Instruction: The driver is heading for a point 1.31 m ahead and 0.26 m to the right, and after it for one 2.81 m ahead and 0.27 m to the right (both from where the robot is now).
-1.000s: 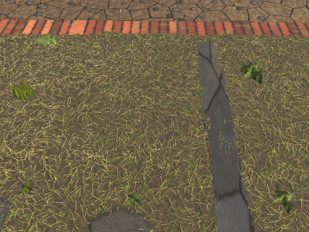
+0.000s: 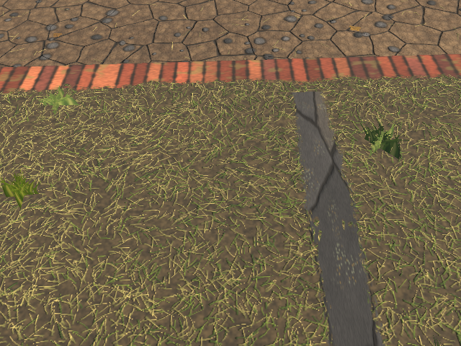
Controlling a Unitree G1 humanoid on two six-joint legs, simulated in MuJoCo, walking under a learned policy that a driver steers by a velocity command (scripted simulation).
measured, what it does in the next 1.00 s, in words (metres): walks ahead: left foot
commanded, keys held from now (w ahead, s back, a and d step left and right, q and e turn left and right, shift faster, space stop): shift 0.40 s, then w+shift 0.60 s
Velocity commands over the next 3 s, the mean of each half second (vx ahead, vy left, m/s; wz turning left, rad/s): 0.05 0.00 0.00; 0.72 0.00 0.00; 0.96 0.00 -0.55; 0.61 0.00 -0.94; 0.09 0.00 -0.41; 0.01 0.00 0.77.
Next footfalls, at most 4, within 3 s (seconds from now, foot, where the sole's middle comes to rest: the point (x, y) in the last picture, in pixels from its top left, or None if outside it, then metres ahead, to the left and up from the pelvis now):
0.76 left None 0.26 0.17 -0.77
1.26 right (237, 288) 0.70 0.03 -0.77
1.70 left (226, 174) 1.18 0.07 -0.77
2.10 right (306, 169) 1.19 -0.24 -0.77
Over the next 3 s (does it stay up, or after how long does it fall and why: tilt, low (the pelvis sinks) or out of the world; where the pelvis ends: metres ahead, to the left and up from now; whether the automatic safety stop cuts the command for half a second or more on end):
stays up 1.25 -0.12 0.00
